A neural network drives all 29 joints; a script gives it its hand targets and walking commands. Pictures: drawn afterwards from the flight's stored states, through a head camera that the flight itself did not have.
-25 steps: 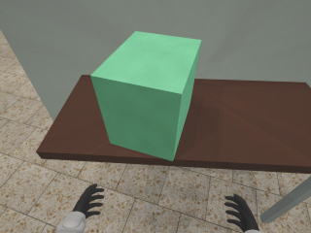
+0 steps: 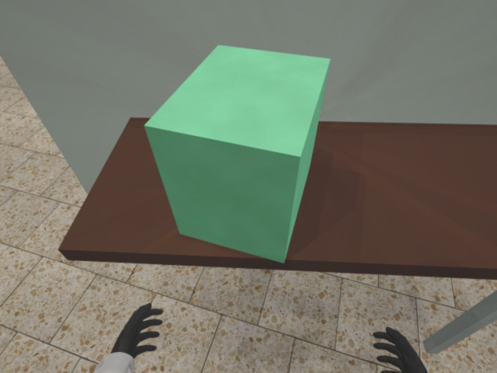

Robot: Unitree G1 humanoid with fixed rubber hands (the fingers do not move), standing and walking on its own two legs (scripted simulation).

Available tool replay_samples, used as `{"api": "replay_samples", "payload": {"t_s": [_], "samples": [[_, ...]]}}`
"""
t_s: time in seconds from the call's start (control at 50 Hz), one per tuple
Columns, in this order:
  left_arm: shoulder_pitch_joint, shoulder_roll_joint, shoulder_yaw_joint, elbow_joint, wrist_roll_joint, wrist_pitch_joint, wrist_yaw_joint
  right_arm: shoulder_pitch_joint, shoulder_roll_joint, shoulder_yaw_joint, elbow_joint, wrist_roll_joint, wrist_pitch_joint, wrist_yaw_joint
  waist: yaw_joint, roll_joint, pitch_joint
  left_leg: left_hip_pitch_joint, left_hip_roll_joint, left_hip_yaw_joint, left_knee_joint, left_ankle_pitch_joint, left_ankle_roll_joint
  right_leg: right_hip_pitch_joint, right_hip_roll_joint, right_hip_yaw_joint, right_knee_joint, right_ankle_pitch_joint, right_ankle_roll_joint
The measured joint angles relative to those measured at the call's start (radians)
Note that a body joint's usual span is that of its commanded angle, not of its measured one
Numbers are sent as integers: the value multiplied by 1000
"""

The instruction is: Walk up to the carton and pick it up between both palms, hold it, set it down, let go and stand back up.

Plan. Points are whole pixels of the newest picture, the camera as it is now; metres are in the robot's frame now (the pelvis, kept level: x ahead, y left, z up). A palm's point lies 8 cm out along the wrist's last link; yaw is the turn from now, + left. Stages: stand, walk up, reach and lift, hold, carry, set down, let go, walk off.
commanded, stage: stand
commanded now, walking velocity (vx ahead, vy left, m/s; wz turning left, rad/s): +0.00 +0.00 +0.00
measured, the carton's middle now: (250, 151) +0.49 +0.04 +0.08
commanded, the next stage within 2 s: none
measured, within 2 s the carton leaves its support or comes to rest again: neither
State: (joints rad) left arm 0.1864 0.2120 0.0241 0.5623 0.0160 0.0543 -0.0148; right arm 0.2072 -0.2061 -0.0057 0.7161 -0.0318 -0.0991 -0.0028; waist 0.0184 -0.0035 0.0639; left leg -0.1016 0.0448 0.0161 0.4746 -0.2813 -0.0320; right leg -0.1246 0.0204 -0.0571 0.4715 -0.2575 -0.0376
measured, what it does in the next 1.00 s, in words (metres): stands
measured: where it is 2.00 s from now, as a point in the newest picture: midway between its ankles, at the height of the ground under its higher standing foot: outside the picture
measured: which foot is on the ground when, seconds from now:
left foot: down 0.00-1.00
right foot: down 0.00-1.00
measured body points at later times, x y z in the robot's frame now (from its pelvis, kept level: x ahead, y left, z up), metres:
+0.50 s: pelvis +0.01 +0.03 +0.00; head -0.01 +0.02 +0.45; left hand +0.10 +0.32 -0.10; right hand +0.13 -0.26 -0.11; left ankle -0.01 +0.14 -0.74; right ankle +0.01 -0.09 -0.74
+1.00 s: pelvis -0.01 +0.03 +0.01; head -0.02 +0.03 +0.46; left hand +0.05 +0.33 -0.11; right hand +0.07 -0.26 -0.12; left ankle -0.01 +0.14 -0.74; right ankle +0.01 -0.09 -0.74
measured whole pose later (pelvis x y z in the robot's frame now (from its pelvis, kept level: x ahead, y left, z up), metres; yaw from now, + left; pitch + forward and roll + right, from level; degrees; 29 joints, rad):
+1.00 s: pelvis -0.01 +0.03 +0.01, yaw +2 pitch -5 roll +0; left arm 0.21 0.33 0.01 0.98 0.00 -0.04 0.02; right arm 0.18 -0.33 -0.05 1.04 0.00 -0.04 0.00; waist 0.01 0.01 0.06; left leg -0.08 -0.03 0.01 0.36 -0.20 0.02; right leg -0.10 -0.05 -0.05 0.38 -0.19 0.02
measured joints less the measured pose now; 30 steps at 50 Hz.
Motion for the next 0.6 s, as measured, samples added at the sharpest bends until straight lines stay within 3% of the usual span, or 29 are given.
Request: {"api": "replay_samples", "payload": {"t_s": [0.14, 0.6], "samples": [[56, 88, 46, 87, 6, -80, -8, 42, -113, -58, 73, 6, 46, 6, 12, 23, -36, -38, -17, -13, 30, -23, 16, -25, -18, -10, 16, -19, 17], [39, 108, -8, 296, -8, -96, 21, -19, -119, -40, 226, 21, 54, 11, -1, 22, -26, 15, -60, -8, -51, 23, 47, 19, -58, 0, -40, 12, 51]]}}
